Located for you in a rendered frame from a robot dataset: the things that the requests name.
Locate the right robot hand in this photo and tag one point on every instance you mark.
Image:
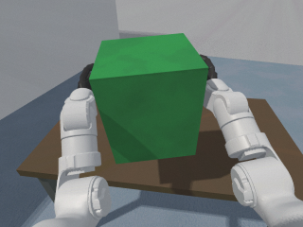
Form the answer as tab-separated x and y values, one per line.
211	68

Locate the robot right upper arm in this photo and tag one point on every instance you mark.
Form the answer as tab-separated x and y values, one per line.
264	185

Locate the table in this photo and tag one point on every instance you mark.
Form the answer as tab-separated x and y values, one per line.
207	174

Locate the robot left upper arm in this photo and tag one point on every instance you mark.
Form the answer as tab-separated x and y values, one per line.
80	202

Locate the robot right forearm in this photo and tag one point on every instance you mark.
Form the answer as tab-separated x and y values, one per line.
237	123

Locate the robot left forearm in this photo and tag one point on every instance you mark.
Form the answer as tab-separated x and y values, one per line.
78	123

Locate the left robot hand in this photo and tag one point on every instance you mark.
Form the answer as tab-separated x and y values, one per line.
84	77

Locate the carton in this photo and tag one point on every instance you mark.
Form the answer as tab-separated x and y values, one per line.
150	94

